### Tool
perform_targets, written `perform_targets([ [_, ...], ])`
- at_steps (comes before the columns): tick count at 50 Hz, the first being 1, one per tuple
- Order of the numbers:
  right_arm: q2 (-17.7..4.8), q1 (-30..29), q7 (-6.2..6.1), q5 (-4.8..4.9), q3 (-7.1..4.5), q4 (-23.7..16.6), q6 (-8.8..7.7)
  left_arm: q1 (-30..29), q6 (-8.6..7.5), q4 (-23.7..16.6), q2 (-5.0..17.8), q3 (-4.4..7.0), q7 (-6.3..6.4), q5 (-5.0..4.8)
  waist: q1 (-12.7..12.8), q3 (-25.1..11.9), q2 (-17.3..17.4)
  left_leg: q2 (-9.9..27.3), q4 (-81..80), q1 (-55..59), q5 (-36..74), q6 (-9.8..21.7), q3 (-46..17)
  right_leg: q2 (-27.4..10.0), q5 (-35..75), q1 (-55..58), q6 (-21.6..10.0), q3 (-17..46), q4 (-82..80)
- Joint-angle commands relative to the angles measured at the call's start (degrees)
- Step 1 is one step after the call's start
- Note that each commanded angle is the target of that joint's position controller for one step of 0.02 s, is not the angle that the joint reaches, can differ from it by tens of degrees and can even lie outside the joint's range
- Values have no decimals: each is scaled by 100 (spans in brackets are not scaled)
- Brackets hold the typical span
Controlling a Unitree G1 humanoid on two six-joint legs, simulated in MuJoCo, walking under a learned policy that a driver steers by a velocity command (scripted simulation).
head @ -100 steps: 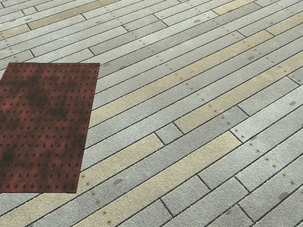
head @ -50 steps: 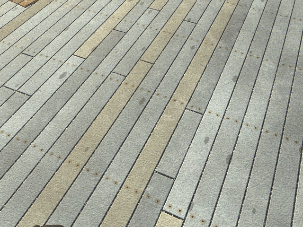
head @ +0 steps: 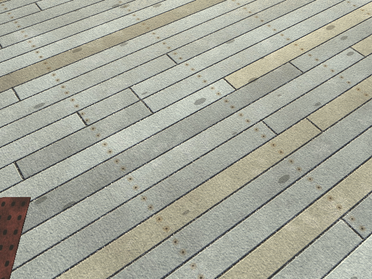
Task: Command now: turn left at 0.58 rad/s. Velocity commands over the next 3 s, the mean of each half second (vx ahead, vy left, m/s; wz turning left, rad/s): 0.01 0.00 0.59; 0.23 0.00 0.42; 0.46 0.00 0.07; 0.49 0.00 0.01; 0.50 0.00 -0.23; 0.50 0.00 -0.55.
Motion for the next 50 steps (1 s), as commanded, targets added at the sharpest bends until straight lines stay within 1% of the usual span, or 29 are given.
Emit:
perform_targets([
  [1, -953, -164, -10, 15, -253, -437, -23, 138, -146, -331, 539, 150, -59, -26, 68, -885, 1000, 1354, -702, 867, 261, 967, -1897, 123, 58, 310, -93, -90, -618],
  [3, -907, -302, -36, 84, -229, -484, 30, 500, -209, -218, 544, 185, -108, -28, 301, -873, 965, 1134, -429, 685, 274, 737, -1893, 121, 758, 989, -254, -232, -1779],
  [4, -770, -190, -52, 94, -187, -496, 40, 682, -211, -170, 763, 255, -98, 23, 307, -927, 704, 880, -82, 278, -221, 474, -1687, -351, 1099, 1582, -437, 51, -2178],
  [5, -432, 110, -34, 32, -102, -478, 39, 699, -164, -229, 1149, 325, -48, 119, 84, -980, -551, 220, 1217, -495, -1780, 124, -823, -1626, 1542, 2123, -913, 1179, -2443],
  [6, -705, 9, -24, 74, -205, -688, -37, 511, -148, -246, 1387, 365, -76, 328, 21, -594, -1803, -287, 2389, -1398, -2791, -146, -12, -2436, 2147, 1576, -1843, 2418, -2711],
  [7, -1147, 142, -23, 6, -340, -516, -64, 163, -179, -458, 1012, 267, -50, 310, -7, -524, -1122, 95, 3381, -1335, -2480, -302, -214, -2382, 2165, 1410, -1948, 2087, -2669],
  [8, -1207, 271, -8, 38, -400, -373, -29, -121, -178, -515, 741, 196, -11, 222, -118, -441, -818, 110, 3753, -1309, -2100, -383, -141, -2001, 2131, 1322, -1677, 1446, -2556],
  [9, -1019, 423, -33, 31, -375, -222, 46, -236, -171, -572, 636, 157, 17, 138, -137, -403, -689, 137, 4059, -1347, -1818, -504, -47, -1667, 2011, 1402, -1466, 966, -2479],
  [10, -874, 443, -26, 20, -332, -227, 93, -235, -157, -556, 590, 130, 45, 59, -71, -303, -706, 180, 4316, -1524, -1600, -608, -7, -1613, 2172, 1491, -1465, 750, -2442],
  [13, -580, 14, 26, 116, -213, -473, 92, 172, -72, -487, 660, 131, 128, 103, 225, -282, -851, 361, 3780, -1687, -1289, -780, 414, -1464, 2484, 1914, -1558, 191, -2464],
  [15, -503, -230, 57, 100, -159, -630, 76, 422, -27, -445, 803, 183, 146, 112, 420, -425, -930, 531, 3184, -1651, -1346, -851, 513, -1635, 2730, 2359, -1653, 138, -2404],
  [17, -422, -282, 113, 66, -102, -723, 74, 402, 1, -460, 967, 244, 110, 85, 460, -539, -974, 669, 2583, -1232, -1466, -822, 687, -1748, 2903, 2365, -1671, -43, -2354],
  [19, -436, -238, 158, 62, -88, -768, 86, 309, 17, -483, 1105, 297, 44, 49, 438, -582, -1041, 683, 2045, -673, -1493, -730, 927, -1810, 3095, 2121, -1652, -249, -2325],
  [22, -541, -83, 217, 82, -142, -783, 143, 293, 1, -449, 1183, 333, -37, -59, 356, -584, -1092, 607, 1209, -166, -1274, -516, 1139, -1920, 3158, 2065, -1545, -377, -2100],
  [24, -535, 295, 247, 77, -189, -669, 166, 184, -19, -411, 1132, 325, -57, -182, 76, -625, -952, 457, 15, 599, -404, -205, 1303, -1820, 2915, 1815, -1219, -652, -1587],
  [25, -711, 550, 197, 63, -269, -589, 163, 502, -49, -270, 919, 272, -83, -165, 17, -737, -523, 434, -530, 1398, 372, 12, 1060, -1587, 2330, 1334, -837, -983, -981],
  [26, -1334, 800, 103, 66, -431, -636, 133, 568, -62, -361, 578, 165, -105, 92, 62, -870, 938, 1612, -655, 2522, 2382, 478, -629, -989, 306, -102, -269, -1502, 611],
  [27, -1669, 679, 120, -114, -434, -794, 18, 159, -82, -714, 467, 104, -58, 204, -12, -980, 1830, 2818, -584, 2405, 3344, 1769, -2224, -199, -1873, -1350, 40, -1033, 1942],
  [28, -1306, 727, 176, -179, -349, -780, -120, -147, -74, -727, 772, 194, -19, 122, -305, -1167, 1061, 2681, -744, 2189, 2792, 1937, -1995, -310, -1825, -1364, 15, -363, 2653],
  [29, -1139, 488, 164, -151, -271, -710, -203, -176, -56, -725, 831, 226, -9, 18, -109, -888, 898, 2313, -762, 1929, 2304, 1594, -1458, -408, -1339, -1363, -81, -246, 2747],
  [30, -1008, 361, 125, -16, -258, -647, -226, 23, -58, -606, 837, 255, 5, 34, 29, -832, 596, 1934, -868, 1854, 904, 1256, -1201, -504, -801, -1396, -137, -213, 2431],
  [31, -871, 311, 94, 97, -200, -623, -225, 44, -66, -596, 916, 283, -1, 68, 49, -719, 666, 1792, -1055, 1789, -271, 1119, -1224, -535, -375, -1469, -156, -217, 2143],
  [33, -819, 338, 51, 43, -137, -659, -249, 31, -138, -611, 838, 270, -83, 35, 66, -547, 878, 1606, -1463, 1538, -1771, 1119, -1418, -401, 262, -1375, -163, -284, 1852],
  [35, -811, 386, 21, -13, -120, -646, -315, -14, -241, -591, 789, 249, -131, -5, 52, -429, 885, 1580, -1633, 1590, -1868, 1101, -1426, -332, 570, -1354, -158, -308, 1156],
  [39, -880, 638, 24, -5, -114, -438, -432, -203, -423, -562, 568, 137, -225, 10, -125, -333, 870, 1537, -1597, 1524, -1402, 1032, -1197, -305, 973, -871, -127, -360, -136],
  [45, -1005, 895, 144, 44, -100, -208, -479, -404, -590, -692, 617, 70, -329, -93, -286, -14, 742, 1685, -1519, 1165, -1708, 1107, -1477, -276, 834, -362, -347, -442, -939],
  [47, -960, 908, 174, 53, -72, -155, -470, -275, -653, -685, 636, 60, -350, -114, -193, -7, 703, 1678, -1396, 1095, -1628, 1065, -1539, -249, 857, -12, -481, -496, -1192],
  [49, -812, 849, 189, 45, -10, -127, -442, 190, -697, -535, 635, 73, -338, -84, 111, -139, 613, 1456, -1042, 803, -1353, 896, -1389, -139, 1113, 891, -598, -644, -1599],
  [50, -643, 818, 187, 15, 51, -128, -446, 625, -707, -428, 706, 107, -302, -61, 329, -305, 572, 1266, -650, 507, -1119, 746, -1230, -247, 1058, 1554, -689, -522, -1625],
])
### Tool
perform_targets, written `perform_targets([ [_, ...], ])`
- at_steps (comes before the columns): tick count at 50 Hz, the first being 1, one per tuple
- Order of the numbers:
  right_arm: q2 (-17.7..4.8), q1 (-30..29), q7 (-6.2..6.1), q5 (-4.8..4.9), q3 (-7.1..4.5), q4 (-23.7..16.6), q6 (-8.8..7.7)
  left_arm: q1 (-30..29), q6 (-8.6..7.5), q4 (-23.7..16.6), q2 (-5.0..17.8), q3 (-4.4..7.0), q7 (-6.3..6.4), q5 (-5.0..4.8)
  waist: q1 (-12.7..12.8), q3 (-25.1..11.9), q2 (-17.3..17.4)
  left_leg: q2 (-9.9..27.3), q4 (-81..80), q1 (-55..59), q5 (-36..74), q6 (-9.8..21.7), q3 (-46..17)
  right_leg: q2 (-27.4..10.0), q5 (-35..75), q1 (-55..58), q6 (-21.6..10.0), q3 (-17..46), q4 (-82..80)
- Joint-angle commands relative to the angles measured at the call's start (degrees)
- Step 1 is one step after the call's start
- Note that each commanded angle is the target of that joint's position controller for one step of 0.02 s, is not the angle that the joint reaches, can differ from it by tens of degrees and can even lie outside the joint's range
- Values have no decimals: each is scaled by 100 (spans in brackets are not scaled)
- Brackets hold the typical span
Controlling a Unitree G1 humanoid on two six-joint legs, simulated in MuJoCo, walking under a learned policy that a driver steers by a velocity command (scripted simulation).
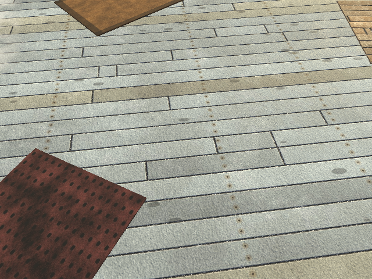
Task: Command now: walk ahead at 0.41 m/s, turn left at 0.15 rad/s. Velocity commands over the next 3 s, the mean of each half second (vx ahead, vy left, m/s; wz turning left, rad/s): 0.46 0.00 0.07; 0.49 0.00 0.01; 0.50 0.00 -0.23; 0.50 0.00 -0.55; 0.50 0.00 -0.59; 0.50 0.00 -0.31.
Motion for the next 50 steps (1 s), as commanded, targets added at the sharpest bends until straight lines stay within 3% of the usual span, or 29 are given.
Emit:
perform_targets([
  [1, -400, -419, -9, -68, -59, -426, -95, 1061, -145, -114, 861, 241, 96, 69, 792, -261, 126, 751, 810, -1461, 142, 518, -697, -742, -322, 1975, -449, 817, -417],
  [2, -168, -257, -46, 8, 13, -676, -201, 1561, -100, 50, 1548, 422, 95, 106, 728, -565, -1468, -16, 2574, -2889, -558, 115, 316, -1755, -1530, 3037, -1254, 2890, -1070],
  [3, -688, -469, -94, 67, -108, -689, -267, 1745, -95, 97, 1228, 361, 44, 47, 919, -265, -1307, 87, 3718, -3864, -1416, -36, 207, -2172, -2472, 3044, -1600, 3960, -1500],
  [4, -857, -542, -73, 130, -180, -644, -304, 1540, -89, 61, 913, 245, 55, 34, 802, 163, -920, 367, 4185, -4242, -1015, 32, 62, -2052, -2591, 2831, -1465, 3567, -1491],
  [6, -686, -728, -17, 19, -147, -595, -332, 1184, -43, -50, 623, 133, 82, 94, 658, 415, -504, 688, 4086, -4275, -183, 40, 310, -1601, -1691, 2405, -1223, 2616, -1619],
  [8, -517, -784, 41, -21, -126, -600, -339, 1017, -27, -95, 561, 80, 114, 129, 518, 465, -602, 885, 3702, -3863, 311, -44, 410, -1352, -685, 1898, -1138, 1992, -1803],
  [11, -287, -1014, 59, -43, -48, -676, -319, 1055, -25, -41, 695, 99, 152, 73, 511, 485, -528, 903, 2932, -3661, 830, -241, 660, -1195, 546, 1594, -1184, 1302, -1983],
  [14, -95, -1588, 106, -44, 44, -788, -379, 1241, 27, 95, 792, 113, 192, 38, 703, 524, -428, 771, 1662, -3121, 1695, -299, 863, -952, 1165, 1395, -1027, 677, -1979],
  [17, -110, -2021, 192, 20, 51, -878, -413, 1586, 65, 264, 867, 120, 203, -21, 846, 612, -449, 619, 935, -2726, 2229, -235, 936, -1087, 1243, 1471, -979, 594, -1989],
  [20, -258, -2172, 261, 45, -6, -951, -432, 1681, 137, 392, 921, 145, 214, -58, 707, 651, -492, 566, 557, -2633, 2023, 10, 835, -1354, 1730, 1996, -847, 613, -1762],
  [22, -469, -1815, 254, 19, -104, -875, -425, 1641, 191, 410, 1045, 187, 237, -44, 411, 328, -581, 369, 479, -1993, 1622, 218, 971, -1369, 3229, 2305, -726, 508, -1162],
  [23, -646, -1171, 214, 6, -212, -703, -405, 1564, 231, 399, 1059, 185, 251, -32, 13, -110, -555, 206, 366, -1075, 1617, 388, 1133, -1211, 4134, 2229, -618, 311, -345],
  [24, -871, -292, 148, 4, -327, -474, -367, 1558, 249, 346, 955, 130, 274, 24, -416, -714, -489, 365, 455, 329, 1699, 569, 1012, -965, 4017, 1622, -444, 145, 804],
  [25, -1412, 480, 92, -150, -445, -377, -327, 1992, 190, 133, 423, -43, 258, 128, -405, -1710, 536, 1866, 659, 2648, 1290, 1242, -1011, -382, 1924, -366, -137, -74, 3015],
  [26, -1302, 647, 124, -50, -407, -278, -320, 2297, 85, 209, 99, -174, 228, 71, -283, -2486, 1684, 2661, -344, 3315, 124, 1793, -3357, 384, -2032, -1538, 26, 447, 4452],
  [27, -873, 384, 121, -11, -272, -278, -310, 1756, -2, 109, 738, 1, 177, -104, -376, -1684, 1116, 2457, -642, 2766, -482, 1528, -3036, 18, -1986, -2177, -46, 790, 4896],
  [28, -748, 18, 104, -8, -221, -292, -302, 1191, -52, -83, 815, 13, 148, -188, -281, -852, 791, 2245, -753, 1914, -169, 1353, -2172, -255, -1545, -2336, -102, 550, 4786],
  [29, -632, -312, 127, -62, -176, -267, -313, 846, -63, -130, 723, -2, 168, -83, -101, -251, 204, 1945, -958, 1005, 558, 1207, -1522, -483, -1114, -2175, -109, 414, 4390],
  [31, -483, -651, 146, -141, -144, -284, -391, 1091, 16, -61, 618, 16, 157, 20, 278, -87, 453, 1705, -1198, 159, 1670, 1256, -961, -751, -666, -1580, -22, 469, 3975],
  [32, -484, -719, 145, -113, -155, -239, -418, 1257, 75, -11, 497, -1, 153, 14, 403, -124, 538, 1665, -1377, -44, 1629, 1335, -787, -773, -580, -1426, 50, 439, 3843],
  [33, -485, -756, 145, -95, -159, -188, -457, 1290, 139, 41, 413, -17, 178, 27, 462, -50, 383, 1606, -1549, -281, 1555, 1349, -607, -804, -510, -1360, 88, 402, 3752],
  [34, -597, -749, 140, -74, -187, -112, -494, 1146, 176, -39, 361, -39, 189, 40, 480, 121, 481, 1678, -1665, -467, 1753, 1437, -491, -826, -392, -1474, 178, 369, 3492],
  [36, -646, -630, 101, -63, -204, 22, -505, 672, 180, -193, 343, -59, 197, 107, 376, 371, 313, 1570, -1785, -458, 1934, 1404, -141, -869, 177, -1764, 294, 351, 2792],
  [40, -807, -321, 32, -23, -229, 212, -443, -180, 69, -384, 170, -131, 113, 86, 48, 492, 212, 1301, -1819, -357, 1958, 1115, 406, -634, 1532, -1499, 261, 115, 1181],
  [42, -912, -31, 24, 14, -250, 367, -406, -549, 31, -500, 176, -138, 58, 45, -117, 533, 216, 1410, -1768, -111, 1798, 1084, 392, -523, 1757, -1416, 224, 62, 769],
  [45, -956, 196, 0, 49, -268, 560, -305, -894, 0, -677, 279, -108, -30, 21, -164, 601, 266, 1683, -1482, 568, 1944, 997, 288, -449, 1451, -1622, 46, 139, 352],
  [48, -1039, 175, -45, 55, -301, 659, -197, -667, -17, -680, 436, -43, -78, 40, 66, 397, 402, 1821, -938, 1071, 2916, 825, 244, -277, 744, -1206, -183, 23, 132],
  [49, -1069, 63, -58, 49, -301, 658, -162, -207, -20, -569, 556, 31, -59, 52, 360, 105, 431, 1681, -359, 1049, 3829, 719, 385, -96, 681, -504, -310, -162, -11],
  [50, -926, 64, -73, 8, -238, 646, -136, 640, -10, -324, 817, 172, -6, 64, 751, -488, 333, 1372, 696, 698, 4216, 551, 624, -43, 794, 766, -492, -232, 8],
])
Over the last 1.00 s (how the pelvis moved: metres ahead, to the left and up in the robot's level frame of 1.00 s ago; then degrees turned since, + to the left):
0.08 0.04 0.00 30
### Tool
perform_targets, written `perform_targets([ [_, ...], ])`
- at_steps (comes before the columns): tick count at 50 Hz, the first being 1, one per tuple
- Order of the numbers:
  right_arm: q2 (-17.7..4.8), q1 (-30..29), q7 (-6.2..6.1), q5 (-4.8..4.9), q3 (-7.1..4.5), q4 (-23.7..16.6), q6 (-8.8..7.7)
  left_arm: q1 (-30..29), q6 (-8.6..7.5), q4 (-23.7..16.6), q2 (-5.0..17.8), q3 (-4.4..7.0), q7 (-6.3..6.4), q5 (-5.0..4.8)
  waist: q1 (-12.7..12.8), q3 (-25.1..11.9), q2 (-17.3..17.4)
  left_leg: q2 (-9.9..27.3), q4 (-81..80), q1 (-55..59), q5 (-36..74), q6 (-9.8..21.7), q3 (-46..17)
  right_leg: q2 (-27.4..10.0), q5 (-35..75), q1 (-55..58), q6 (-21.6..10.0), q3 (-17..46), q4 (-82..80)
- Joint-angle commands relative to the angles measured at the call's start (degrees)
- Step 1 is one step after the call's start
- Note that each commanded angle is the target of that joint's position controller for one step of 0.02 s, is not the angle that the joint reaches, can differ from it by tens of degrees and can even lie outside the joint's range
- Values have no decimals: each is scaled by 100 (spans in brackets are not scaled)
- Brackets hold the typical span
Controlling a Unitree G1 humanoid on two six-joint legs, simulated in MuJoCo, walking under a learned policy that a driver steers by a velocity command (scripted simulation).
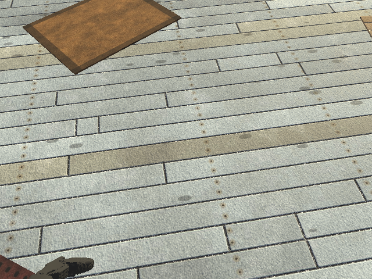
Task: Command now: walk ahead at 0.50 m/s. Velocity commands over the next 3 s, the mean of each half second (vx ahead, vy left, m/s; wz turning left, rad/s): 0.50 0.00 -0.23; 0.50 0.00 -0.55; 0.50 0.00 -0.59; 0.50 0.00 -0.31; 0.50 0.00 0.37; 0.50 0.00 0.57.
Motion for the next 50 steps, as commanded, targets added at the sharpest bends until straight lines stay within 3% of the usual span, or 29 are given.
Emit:
perform_targets([
  [1, -553, -138, -78, -180, -33, -440, -2, 2143, -21, 151, 1475, 539, 122, 54, 1256, -1692, -206, 800, 3207, -1523, 3039, 473, -111, -915, 129, 3420, -663, 1039, 199],
  [2, 61, 630, -22, -97, 131, -490, -122, 2264, 1, 254, 1780, 594, 79, 61, 806, -2275, -1729, -243, 4960, -3742, -810, 138, -303, -1960, -1409, 5052, -1539, 3794, -571],
  [3, -594, 210, 15, 20, 3, -412, -225, 2186, 1, 178, 1160, 441, 75, -16, 1079, -1979, -999, 38, 5547, -4405, -1018, 187, -952, -1871, -2245, 4889, -1374, 4040, -1007],
  [4, -824, -339, 45, 141, -72, -578, -287, 1815, -3, 138, 980, 374, 95, -4, 1044, -1179, -668, 309, 5557, -4716, -507, 256, -810, -1715, -2050, 4221, -1155, 3215, -1116],
  [5, -743, -637, 19, 100, -48, -646, -310, 1469, -3, 94, 925, 352, 101, 31, 888, -755, -181, 585, 5321, -4579, 4, 243, -629, -1511, -1394, 3490, -1063, 2645, -1216],
  [6, -678, -774, 6, -5, -61, -674, -300, 1248, -10, 76, 815, 323, 94, 76, 748, -427, -43, 747, 5010, -4428, 334, 198, -584, -1349, -799, 2888, -1070, 2257, -1379],
  [8, -506, -585, 8, -77, -52, -661, -244, 1127, -46, 79, 765, 306, 79, 110, 466, -440, -272, 882, 4643, -3880, 594, 95, -591, -1126, 40, 2345, -1146, 1901, -1595],
  [9, -436, -632, -21, -118, -48, -623, -183, 1126, -68, 102, 637, 283, 70, 70, 452, -376, -76, 883, 4533, -3799, 713, 93, -547, -919, 110, 2208, -1069, 1685, -1750],
  [10, -331, -592, -29, -118, -21, -676, -146, 1148, -90, 149, 852, 332, 92, 43, 347, -334, -318, 874, 4279, -3807, 783, -16, -519, -1048, 243, 2022, -1223, 1631, -1839],
  [12, -333, -1060, -38, -166, 6, -838, -139, 1268, -82, 225, 914, 378, 149, -12, 462, -35, -147, 887, 3501, -4048, 1200, -199, -513, -959, 346, 1938, -1263, 1408, -2000],
  [17, -182, -2121, 58, -114, 63, -1058, -264, 1746, 30, 420, 1097, 457, 289, -62, 807, 91, -135, 518, 1654, -3570, 2683, -301, -415, -645, 68, 1850, -924, 1057, -1909],
  [20, -272, -2560, 124, -55, 40, -1196, -333, 2021, 100, 528, 1107, 478, 323, -105, 908, 130, -215, 393, 1194, -3382, 2749, -239, -509, -783, -159, 2070, -866, 1331, -1626],
  [22, -423, -2545, 150, -43, -15, -1210, -377, 2022, 147, 539, 1134, 507, 360, -110, 803, 104, -317, 378, 936, -3156, 2495, -137, -610, -907, -292, 2279, -758, 1602, -1367],
  [24, -571, -2167, 141, -35, -88, -1113, -418, 1943, 202, 520, 1140, 529, 378, -86, 557, -29, -438, 334, 778, -2544, 2092, 19, -510, -910, -67, 2301, -639, 1747, -941],
  [25, -732, -1609, 105, -57, -184, -952, -432, 1912, 217, 489, 999, 482, 374, -63, 281, -350, -376, 324, 605, -1697, 1998, 171, -424, -639, 257, 2146, -495, 1621, -352],
  [26, -998, -776, 54, -153, -280, -842, -450, 1841, 214, 364, 679, 362, 352, 7, -107, -1101, -42, 1004, 788, -295, 1825, 493, -1003, -259, -204, 1508, -305, 1361, 1024],
  [27, -1495, -167, 28, -206, -426, -718, -366, 2427, 145, 167, 188, 216, 350, -53, -2, -1974, 1405, 2329, 532, 1768, 769, 1253, -3146, 572, -2146, -484, 111, 572, 3002],
  [28, -1113, -136, 64, -138, -329, -689, -327, 2473, 105, 155, 505, 262, 355, -157, -3, -1958, 1808, 2602, -14, 1724, -351, 1443, -4336, 384, -3260, -1368, 159, 840, 4045],
  [29, -701, -464, 57, -106, -214, -745, -315, 2079, 123, 143, 958, 397, 356, -221, -25, -1160, 1226, 2404, -153, 1043, -582, 1215, -3615, 108, -2814, -1656, 149, 931, 4397],
  [30, -534, -780, 51, -117, -159, -773, -299, 1792, 159, 95, 981, 421, 365, -187, 78, -714, 881, 2188, -232, 387, -24, 1066, -2858, -102, -2381, -1559, 178, 768, 4386],
  [31, -345, -1027, 58, -134, -105, -742, -290, 1608, 192, 55, 912, 434, 359, -119, 186, -342, 693, 1934, -416, -199, 533, 994, -2283, -244, -2052, -1419, 201, 730, 4140],
  [32, -296, -1172, 49, -178, -90, -708, -308, 1615, 239, 15, 819, 451, 335, -108, 346, -212, 913, 1840, -550, -604, 953, 982, -1900, -412, -1814, -1180, 221, 747, 3968],
  [34, -254, -1264, 46, -174, -113, -625, -352, 1597, 339, 16, 595, 427, 301, -108, 404, -80, 780, 1598, -828, -981, 1493, 952, -1228, -484, -1556, -932, 248, 630, 3831],
  [35, -450, -1279, 38, -178, -161, -575, -382, 1565, 377, -91, 509, 407, 295, -124, 495, -47, 889, 1755, -942, -1109, 1627, 1075, -1115, -541, -1420, -966, 303, 627, 3690],
  [37, -503, -1231, 21, -153, -198, -481, -411, 1310, 401, -215, 505, 395, 277, -81, 435, 102, 662, 1753, -1058, -1055, 2099, 1152, -714, -574, -1051, -1169, 393, 656, 3242],
  [42, -717, -1034, -25, -116, -249, -341, -330, 534, 310, -454, 367, 324, 102, -73, 151, 217, 395, 1527, -1039, -735, 2743, 949, 345, -423, 210, -985, 288, 235, 1678],
  [46, -953, -715, -33, -21, -318, -184, -201, -81, 323, -780, 354, 300, -22, -90, 4, 386, 409, 1775, -878, -172, 2914, 849, 618, -343, 42, -977, 105, -42, 997],
  [48, -1086, -712, -43, 45, -363, -158, -120, -96, 344, -885, 469, 353, -61, -68, 133, 317, 490, 1846, -463, 120, 3986, 743, 791, -151, -442, -735, -79, -246, 817],
  [50, -1258, -761, -73, 105, -418, -181, -42, 465, 394, -821, 742, 504, -50, -42, 550, -149, 675, 1789, 658, 208, 5838, 620, 998, 276, -982, 221, -342, -569, 769],
])
Over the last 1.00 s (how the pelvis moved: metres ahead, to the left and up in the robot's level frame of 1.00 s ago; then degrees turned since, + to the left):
0.54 -0.01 -0.01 0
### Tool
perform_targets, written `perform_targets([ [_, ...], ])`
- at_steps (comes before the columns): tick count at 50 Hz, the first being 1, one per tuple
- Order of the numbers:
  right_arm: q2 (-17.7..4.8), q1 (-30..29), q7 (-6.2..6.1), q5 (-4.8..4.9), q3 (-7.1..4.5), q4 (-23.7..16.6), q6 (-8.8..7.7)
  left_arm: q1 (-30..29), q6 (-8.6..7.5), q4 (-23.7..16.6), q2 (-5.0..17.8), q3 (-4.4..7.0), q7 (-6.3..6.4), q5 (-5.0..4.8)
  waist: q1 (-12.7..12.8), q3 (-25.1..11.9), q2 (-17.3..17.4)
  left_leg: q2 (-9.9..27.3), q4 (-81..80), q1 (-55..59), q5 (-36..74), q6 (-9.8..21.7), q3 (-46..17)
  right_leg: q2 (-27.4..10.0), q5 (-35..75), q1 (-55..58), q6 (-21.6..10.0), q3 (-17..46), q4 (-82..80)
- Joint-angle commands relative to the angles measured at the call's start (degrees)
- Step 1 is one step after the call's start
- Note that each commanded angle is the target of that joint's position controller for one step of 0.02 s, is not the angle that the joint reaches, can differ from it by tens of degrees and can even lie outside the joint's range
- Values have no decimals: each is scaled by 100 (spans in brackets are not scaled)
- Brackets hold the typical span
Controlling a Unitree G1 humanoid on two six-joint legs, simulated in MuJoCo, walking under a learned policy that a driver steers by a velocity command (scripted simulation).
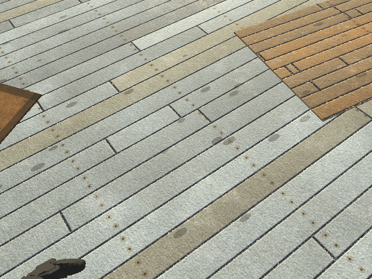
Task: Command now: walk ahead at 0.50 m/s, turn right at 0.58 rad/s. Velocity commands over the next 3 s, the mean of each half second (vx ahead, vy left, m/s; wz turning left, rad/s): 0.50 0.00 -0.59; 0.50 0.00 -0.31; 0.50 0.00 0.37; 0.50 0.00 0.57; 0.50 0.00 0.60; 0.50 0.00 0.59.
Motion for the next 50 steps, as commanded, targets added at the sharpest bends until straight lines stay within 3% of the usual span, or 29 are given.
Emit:
perform_targets([
  [1, -1211, -351, -64, 103, -277, -371, 55, 1138, -3, -162, 957, 439, 36, 2, 1092, -749, 548, 1272, 1973, -375, 5973, 751, -169, 682, -235, 1854, -460, -487, -375],
  [2, -995, -274, -87, -18, -185, -436, 35, 2164, 60, 117, 1360, 637, 146, -23, 1532, -1274, 121, 1060, 3614, -1690, 4613, 497, -161, 422, -113, 3660, -737, 210, -476],
  [3, -137, 229, -14, -284, 93, -795, -87, 1945, 22, 81, 2036, 713, 197, -98, 793, -1642, -1543, -76, 5657, -4370, -777, 138, -482, -1094, -1123, 5438, -1743, 3445, -969],
  [4, -511, -236, 61, -106, 67, -837, -301, 2069, -102, -154, 1598, 561, 156, -42, 1167, -2454, -915, -266, 6401, -4979, -1266, 198, -1909, -1560, -2028, 5705, -2054, 5010, -1855],
  [5, -843, -807, 109, 117, -21, -1020, -411, 1886, -203, -76, 1246, 445, 124, 12, 1251, -1624, -552, 11, 6335, -5453, -690, 333, -1987, -1423, -1671, 5206, -1718, 4232, -2015],
  [6, -753, -876, 92, 78, 20, -1044, -477, 1607, -256, -69, 1134, 401, 127, 11, 1011, -1131, -174, 247, 5825, -5265, -187, 412, -1976, -1191, -1139, 4407, -1519, 3567, -2002],
  [7, -736, -861, 48, -81, 7, -985, -494, 1239, -273, -117, 1003, 355, 138, 26, 768, -829, 86, 408, 5302, -4906, 97, 365, -1986, -978, -348, 3689, -1388, 3064, -1994],
  [8, -765, -740, 36, -150, -23, -950, -440, 988, -281, -199, 881, 301, 166, 103, 557, -724, 30, 518, 5024, -4489, 321, 324, -2047, -851, 42, 3109, -1359, 2809, -2142],
  [9, -773, -660, 45, -156, -38, -945, -373, 867, -290, -244, 886, 294, 183, 135, 447, -659, -89, 522, 4829, -4217, 385, 257, -2052, -795, 338, 2742, -1396, 2729, -2249],
  [12, -532, -823, 32, -246, 15, -987, -232, 956, -316, -148, 975, 317, 283, 63, 418, -425, -13, 411, 3950, -4051, 874, -2, -1849, -514, 907, 2105, -1337, 2067, -2381],
  [17, -268, -1878, 100, -185, 143, -1277, -252, 1406, -260, 92, 1117, 370, 395, 9, 830, -186, -209, 11, 1937, -3566, 2655, -105, -1801, -142, 220, 1746, -912, 1744, -2320],
  [22, -524, -2173, 181, -106, 51, -1444, -349, 1715, -189, 313, 1026, 368, 419, -43, 878, -193, -388, -136, 1226, -3330, 2367, 81, -2033, -384, -124, 2391, -759, 2440, -1705],
  [24, -635, -1865, 178, -90, -20, -1391, -401, 1643, -140, 320, 1018, 378, 431, -28, 690, -261, -595, -173, 1106, -2910, 1851, 246, -1966, -420, 106, 2543, -665, 2685, -1348],
  [25, -720, -1400, 148, -104, -91, -1272, -425, 1563, -123, 297, 901, 336, 426, -22, 431, -453, -598, -178, 856, -2257, 1872, 387, -1859, -236, 340, 2477, -531, 2606, -959],
  [26, -923, -725, 106, -194, -176, -1188, -454, 1539, -135, 238, 608, 227, 405, 22, 110, -1061, -386, 350, 968, -1019, 1792, 681, -2261, 65, 240, 2079, -339, 2310, 134],
  [27, -1393, 50, 57, -297, -293, -1114, -425, 2026, -165, 114, 253, 114, 405, -11, 83, -1977, 782, 1637, 873, 1054, 1126, 1387, -4097, 782, -1222, 483, 102, 1523, 2036],
  [28, -1321, 319, 121, -171, -304, -922, -342, 2368, -202, 30, 424, 87, 422, -120, 196, -2203, 2024, 2341, 279, 1594, -407, 1870, -6103, 788, -2875, -866, 252, 1240, 3303],
  [29, -791, 28, 116, -102, -168, -1034, -308, 2004, -181, 143, 953, 212, 428, -148, 80, -1401, 1212, 2134, 78, 967, -1109, 1645, -5615, 427, -2426, -1278, 310, 1348, 3798],
  [30, -575, -203, 97, -129, -99, -1059, -259, 1518, -153, 92, 1053, 243, 427, -76, 49, -840, 793, 1859, 31, 262, -650, 1424, -4738, 260, -1968, -1242, 329, 1131, 3818],
  [31, -462, -406, 101, -180, -45, -1027, -235, 1277, -153, 43, 948, 234, 421, -6, 150, -470, 583, 1599, -105, -397, 24, 1367, -4129, 128, -1644, -1072, 337, 1060, 3586],
  [33, -302, -417, 117, -243, 14, -923, -268, 1134, -169, 38, 694, 202, 364, 22, 279, -148, 658, 1197, -308, -1201, 1330, 1263, -3232, -65, -1358, -550, 280, 1043, 3099],
  [34, -365, -476, 119, -219, 3, -855, -280, 1285, -157, 25, 536, 174, 343, -30, 450, -261, 867, 1218, -430, -1212, 1288, 1396, -3156, -75, -1306, -506, 306, 952, 2881],
  [37, -549, -448, 116, -122, -52, -724, -326, 936, -152, -64, 368, 77, 322, 27, 434, -138, 677, 1276, -749, -1324, 1837, 1629, -2738, -179, -957, -599, 388, 824, 2035],
  [39, -675, -399, 104, -80, -79, -652, -294, 619, -215, -111, 309, 25, 268, 83, 356, -134, 525, 1152, -805, -1262, 2142, 1552, -2336, -204, -307, -491, 394, 636, 1250],
  [42, -818, -137, 88, -19, -91, -509, -230, 44, -316, -214, 232, -38, 174, 53, 133, -85, 507, 1018, -790, -1276, 2403, 1395, -1896, -83, 466, -53, 385, 352, 256],
  [46, -951, 256, 79, 51, -107, -264, -115, -458, -339, -402, 377, -6, 103, -5, 73, 21, 619, 1299, -609, -756, 2592, 1271, -1902, 51, 318, 115, 219, 273, -363],
  [48, -1022, 283, 65, 82, -110, -191, -40, -250, -364, -384, 543, 77, 99, 20, 336, -88, 669, 1333, -157, -674, 3412, 1154, -1947, 211, 45, 756, 63, 183, -685],
  [49, -1013, 218, 53, 99, -91, -186, -15, 333, -372, -213, 711, 184, 123, 52, 709, -421, 605, 1149, 537, -822, 4151, 1026, -1768, 351, 155, 1688, -67, 70, -951],
  [50, -853, 223, 45, 46, -15, -222, -23, 1191, -361, 30, 1000, 333, 181, 92, 1116, -1000, 498, 848, 1610, -1400, 4075, 838, -1574, 212, 249, 3073, -220, 194, -879],
])
Over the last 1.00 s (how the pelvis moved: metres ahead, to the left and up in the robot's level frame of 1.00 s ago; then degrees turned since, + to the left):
0.51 -0.06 0.00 -26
